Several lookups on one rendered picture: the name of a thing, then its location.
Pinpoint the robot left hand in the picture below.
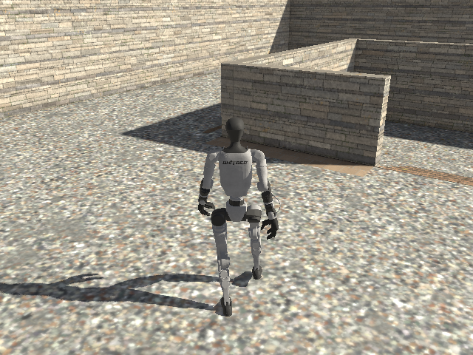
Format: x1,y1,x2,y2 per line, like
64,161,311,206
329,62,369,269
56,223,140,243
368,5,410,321
198,202,215,216

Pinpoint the robot right hand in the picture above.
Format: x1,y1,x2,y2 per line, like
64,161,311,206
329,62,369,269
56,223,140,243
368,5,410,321
261,218,279,240

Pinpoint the right robot upper arm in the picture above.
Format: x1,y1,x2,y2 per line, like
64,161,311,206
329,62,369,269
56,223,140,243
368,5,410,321
251,149,269,192

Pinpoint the right robot forearm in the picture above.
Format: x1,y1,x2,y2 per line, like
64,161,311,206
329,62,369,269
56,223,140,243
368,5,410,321
261,181,276,220

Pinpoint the left robot upper arm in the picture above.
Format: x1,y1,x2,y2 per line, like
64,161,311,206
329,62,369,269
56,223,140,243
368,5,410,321
202,149,220,189

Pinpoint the robot right foot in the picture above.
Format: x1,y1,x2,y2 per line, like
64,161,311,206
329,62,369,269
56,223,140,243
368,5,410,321
252,266,262,280

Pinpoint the left robot forearm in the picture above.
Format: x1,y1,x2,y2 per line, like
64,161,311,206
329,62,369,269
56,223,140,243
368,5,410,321
198,178,210,205

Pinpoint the robot torso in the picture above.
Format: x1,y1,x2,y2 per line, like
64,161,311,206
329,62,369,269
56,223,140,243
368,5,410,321
218,146,253,222

